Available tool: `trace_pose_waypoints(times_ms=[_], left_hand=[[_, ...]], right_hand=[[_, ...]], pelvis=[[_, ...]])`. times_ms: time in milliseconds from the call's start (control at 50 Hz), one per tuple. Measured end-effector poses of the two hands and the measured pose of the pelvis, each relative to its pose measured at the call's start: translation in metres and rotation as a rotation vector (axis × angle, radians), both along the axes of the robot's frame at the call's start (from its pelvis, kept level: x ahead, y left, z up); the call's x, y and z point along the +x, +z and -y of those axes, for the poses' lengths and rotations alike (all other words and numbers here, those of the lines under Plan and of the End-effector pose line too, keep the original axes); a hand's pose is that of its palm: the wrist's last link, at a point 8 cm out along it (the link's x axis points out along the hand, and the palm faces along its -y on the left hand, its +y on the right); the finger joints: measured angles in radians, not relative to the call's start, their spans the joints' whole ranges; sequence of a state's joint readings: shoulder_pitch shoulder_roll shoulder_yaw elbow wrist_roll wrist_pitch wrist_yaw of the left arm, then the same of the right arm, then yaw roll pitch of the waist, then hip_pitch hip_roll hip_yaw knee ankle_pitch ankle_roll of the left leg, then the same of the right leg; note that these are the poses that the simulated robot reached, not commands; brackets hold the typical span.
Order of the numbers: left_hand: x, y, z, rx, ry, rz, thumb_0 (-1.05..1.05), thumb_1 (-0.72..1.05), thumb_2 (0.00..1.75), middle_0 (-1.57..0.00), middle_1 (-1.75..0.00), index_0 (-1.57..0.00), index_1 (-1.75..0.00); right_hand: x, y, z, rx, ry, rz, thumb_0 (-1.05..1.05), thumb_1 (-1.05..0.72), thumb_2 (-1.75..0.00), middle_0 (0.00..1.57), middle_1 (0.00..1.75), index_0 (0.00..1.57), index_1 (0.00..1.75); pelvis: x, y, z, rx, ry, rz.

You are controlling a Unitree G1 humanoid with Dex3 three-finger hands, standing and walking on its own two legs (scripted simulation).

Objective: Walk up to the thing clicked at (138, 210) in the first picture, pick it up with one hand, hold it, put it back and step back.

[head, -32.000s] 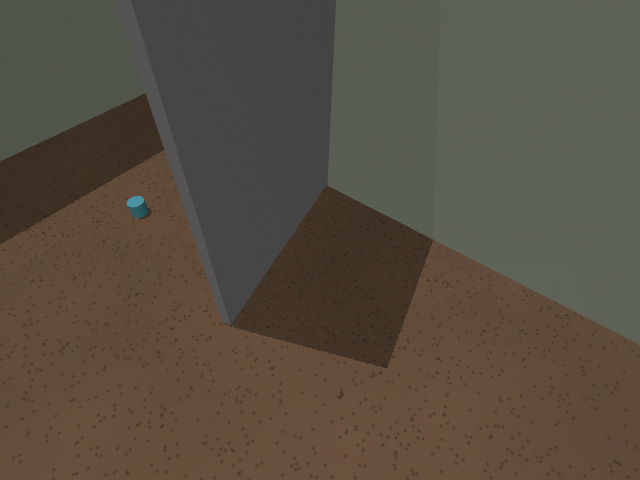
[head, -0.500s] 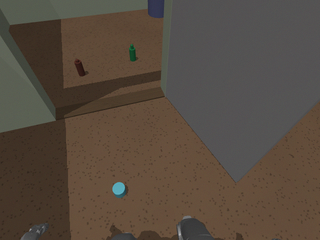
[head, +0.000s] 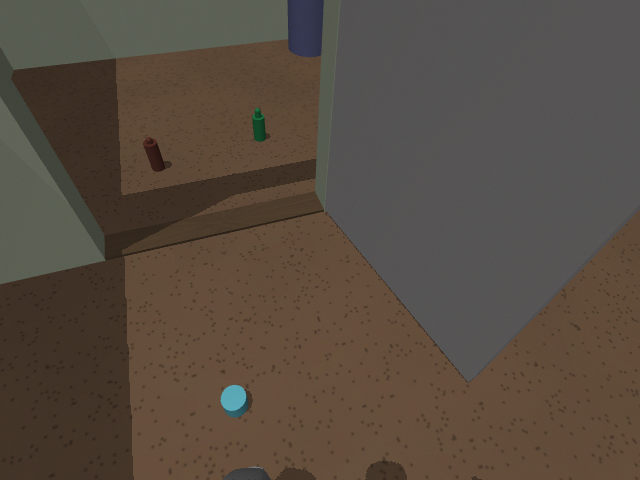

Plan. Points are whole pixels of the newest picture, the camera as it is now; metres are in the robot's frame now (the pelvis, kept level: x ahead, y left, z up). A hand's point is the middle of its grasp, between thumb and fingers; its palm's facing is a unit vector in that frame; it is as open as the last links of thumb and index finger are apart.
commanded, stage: walk up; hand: left
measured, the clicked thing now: (234, 401) +0.42 +0.24 -0.72
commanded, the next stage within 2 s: none
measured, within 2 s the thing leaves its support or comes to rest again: neither
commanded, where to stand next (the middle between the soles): +0.05 -0.01 m, yaw +2 degrees
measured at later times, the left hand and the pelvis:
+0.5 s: hand out of the picture +0.07 +0.23 -0.14, palm faces -0.01 -0.93 -0.36, open 7.4 cm; pelvis -0.01 -0.03 +0.01, yaw +0 degrees
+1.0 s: hand out of the picture +0.09 +0.24 -0.13, palm faces +0.04 -0.91 -0.41, open 7.4 cm; pelvis -0.04 -0.04 +0.01, yaw +2 degrees
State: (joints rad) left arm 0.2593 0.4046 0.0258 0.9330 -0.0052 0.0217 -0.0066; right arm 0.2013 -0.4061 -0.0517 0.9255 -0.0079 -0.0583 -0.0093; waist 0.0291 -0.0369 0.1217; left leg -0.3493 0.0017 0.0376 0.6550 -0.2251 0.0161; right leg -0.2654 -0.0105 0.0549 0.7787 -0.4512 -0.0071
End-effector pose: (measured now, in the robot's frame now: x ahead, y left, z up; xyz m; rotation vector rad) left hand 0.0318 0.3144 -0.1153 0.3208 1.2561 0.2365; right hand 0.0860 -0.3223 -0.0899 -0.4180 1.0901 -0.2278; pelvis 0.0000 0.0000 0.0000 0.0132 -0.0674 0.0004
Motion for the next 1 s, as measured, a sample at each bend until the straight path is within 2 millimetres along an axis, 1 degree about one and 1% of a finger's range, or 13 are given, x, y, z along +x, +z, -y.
trace_pose_waypoints(times_ms=[80, 160, 220, 280, 360, 440, 520, 600, 680, 800, 900, 960, 1000], left_hand=[[0.016, -0.004, 0.001, -0.005, -0.011, 0.015, 0.01, 0.9, 0.9, -0.2, -0.3, -0.2, -0.3], [0.025, -0.002, 0.005, -0.004, -0.033, 0.038, 0.0, 0.9, 0.9, -0.2, -0.3, -0.2, -0.3], [0.021, 0.001, 0.011, 0.013, -0.043, 0.042, 0.0, 0.9, 0.9, -0.2, -0.3, -0.2, -0.3], [0.009, 0.006, 0.02, 0.027, -0.041, 0.031, 0.0, 0.91, 0.9, -0.2, -0.3, -0.2, -0.3], [0.003, 0.011, 0.027, 0.027, -0.032, 0.006, 0.0, 0.9, 0.9, -0.2, -0.3, -0.2, -0.3], [0.014, 0.014, 0.034, 0.01, -0.03, 0.025, 0.01, 0.9, 0.9, -0.2, -0.3, -0.2, -0.3], [0.032, 0.018, 0.04, -0.007, -0.036, 0.059, 0.01, 0.9, 0.9, -0.2, -0.3, -0.2, -0.3], [0.051, 0.022, 0.044, -0.018, -0.038, 0.094, 0.01, 0.9, 0.9, -0.2, -0.3, -0.2, -0.3], [0.068, 0.025, 0.044, -0.024, -0.036, 0.124, 0.0, 0.9, 0.9, -0.2, -0.3, -0.2, -0.3], [0.079, 0.029, 0.04, -0.025, -0.023, 0.14, 0.0, 0.9, 0.9, -0.2, -0.3, -0.2, -0.3], [0.072, 0.025, 0.031, 0.008, 0.0, 0.118, 0.0, 0.9, 0.9, -0.2, -0.3, -0.2, -0.3], [0.058, 0.023, 0.028, 0.035, 0.002, 0.099, 0.0, 0.9, 0.9, -0.2, -0.3, -0.2, -0.3], [0.044, 0.021, 0.029, 0.054, 0.011, 0.088, 0.0, 0.9, 0.9, -0.2, -0.3, -0.2, -0.3]], right_hand=[[-0.001, 0.003, -0.01, 0.01, -0.001, 0.012, 0.01, -0.91, -0.9, 0.21, 0.3, 0.2, 0.3], [-0.002, 0.002, -0.007, 0.023, 0.005, 0.025, 0.01, -0.9, -0.9, 0.21, 0.3, 0.2, 0.3], [-0.004, -0.005, 0.004, 0.038, -0.003, 0.028, 0.01, -0.9, -0.9, 0.21, 0.3, 0.2, 0.3], [-0.01, -0.011, 0.011, 0.058, -0.031, 0.002, 0.01, -0.9, -0.9, 0.21, 0.3, 0.2, 0.3], [-0.021, -0.016, 0.016, 0.079, -0.058, -0.036, 0.01, -0.9, -0.9, 0.21, 0.3, 0.2, 0.3], [-0.036, -0.019, 0.013, 0.09, -0.062, -0.101, 0.01, -0.91, -0.9, 0.21, 0.3, 0.2, 0.3], [-0.041, -0.016, 0.007, 0.11, -0.058, -0.144, 0.01, -0.91, -0.9, 0.21, 0.3, 0.2, 0.3], [-0.036, -0.013, 0.003, 0.118, -0.057, -0.149, 0.01, -0.91, -0.9, 0.21, 0.3, 0.2, 0.3], [-0.026, -0.008, 0.001, 0.114, -0.054, -0.138, 0.01, -0.91, -0.9, 0.21, 0.3, 0.2, 0.3], [-0.006, -0.002, 0.001, 0.1, -0.039, -0.111, 0.01, -0.91, -0.9, 0.21, 0.3, 0.2, 0.3], [0.007, -0.003, 0.009, 0.082, -0.03, -0.084, 0.01, -0.91, -0.9, 0.21, 0.3, 0.2, 0.3], [0.009, -0.007, 0.018, 0.072, -0.017, -0.064, 0.01, -0.91, -0.9, 0.21, 0.3, 0.2, 0.3], [0.01, -0.012, 0.025, 0.069, -0.004, -0.051, 0.01, -0.9, -0.9, 0.21, 0.3, 0.2, 0.3]], pelvis=[[-0.007, 0.002, 0.002, -0.006, -0.011, 0.004], [-0.014, 0.001, 0.009, -0.012, -0.022, -0.004], [-0.019, -0.003, 0.017, -0.019, -0.028, -0.01], [-0.02, -0.001, 0.025, -0.028, -0.02, -0.009], [-0.016, 0.004, 0.025, -0.017, -0.017, -0.018], [-0.013, 0.008, 0.025, -0.012, -0.004, -0.015], [-0.008, 0.015, 0.028, -0.017, 0.006, -0.018], [-0.003, 0.019, 0.028, -0.021, 0.014, -0.018], [0.0, 0.022, 0.028, -0.025, 0.021, -0.019], [0.002, 0.024, 0.026, -0.025, 0.027, -0.027], [-0.015, 0.019, 0.028, -0.016, 0.027, -0.039], [-0.03, 0.013, 0.033, -0.012, 0.027, -0.039], [-0.039, 0.008, 0.04, -0.008, 0.035, -0.04]])
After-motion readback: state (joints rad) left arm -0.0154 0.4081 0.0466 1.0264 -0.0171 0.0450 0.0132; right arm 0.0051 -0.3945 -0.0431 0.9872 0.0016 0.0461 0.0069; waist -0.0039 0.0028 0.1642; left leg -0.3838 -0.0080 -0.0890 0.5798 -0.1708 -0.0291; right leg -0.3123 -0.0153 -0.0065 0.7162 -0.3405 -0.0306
